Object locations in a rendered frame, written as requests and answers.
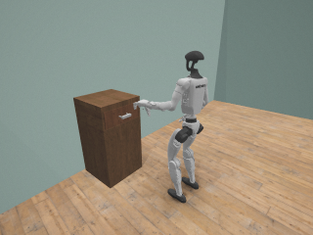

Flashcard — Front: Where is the right robot thigh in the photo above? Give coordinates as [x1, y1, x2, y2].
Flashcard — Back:
[182, 124, 203, 159]

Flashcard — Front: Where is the left robot hand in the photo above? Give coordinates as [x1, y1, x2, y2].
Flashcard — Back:
[133, 99, 151, 117]

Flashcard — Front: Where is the left robot forearm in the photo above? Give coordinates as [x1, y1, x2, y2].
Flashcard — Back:
[146, 101, 172, 112]

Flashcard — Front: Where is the robot right foot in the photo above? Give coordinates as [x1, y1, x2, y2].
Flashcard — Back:
[181, 176, 199, 190]

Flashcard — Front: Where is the cabinet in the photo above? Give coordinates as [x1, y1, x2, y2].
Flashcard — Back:
[73, 89, 143, 188]

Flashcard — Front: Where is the right robot hand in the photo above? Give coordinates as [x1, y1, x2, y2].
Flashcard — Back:
[179, 115, 186, 122]

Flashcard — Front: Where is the handle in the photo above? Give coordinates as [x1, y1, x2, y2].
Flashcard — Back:
[119, 113, 132, 119]

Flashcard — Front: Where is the left robot upper arm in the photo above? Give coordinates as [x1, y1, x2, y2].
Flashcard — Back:
[168, 78, 191, 112]

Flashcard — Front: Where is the right robot upper arm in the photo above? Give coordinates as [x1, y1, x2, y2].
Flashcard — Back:
[202, 77, 209, 106]

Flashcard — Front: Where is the drawer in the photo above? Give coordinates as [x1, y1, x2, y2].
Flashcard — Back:
[103, 102, 139, 130]

